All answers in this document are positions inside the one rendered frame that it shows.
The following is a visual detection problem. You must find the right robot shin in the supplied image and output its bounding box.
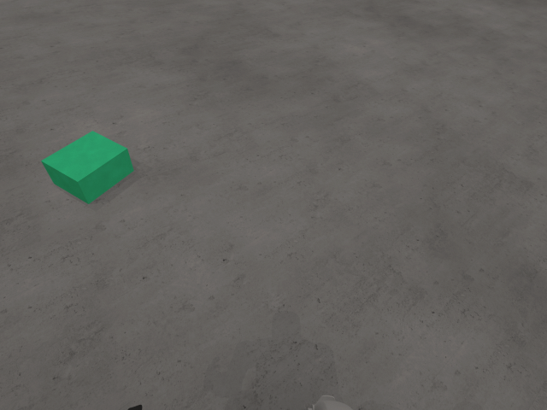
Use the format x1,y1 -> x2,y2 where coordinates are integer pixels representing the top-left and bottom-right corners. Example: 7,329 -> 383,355
315,395 -> 335,404

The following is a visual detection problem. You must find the carton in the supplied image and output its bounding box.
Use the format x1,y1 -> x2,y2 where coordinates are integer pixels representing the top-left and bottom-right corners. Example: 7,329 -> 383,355
42,131 -> 134,204

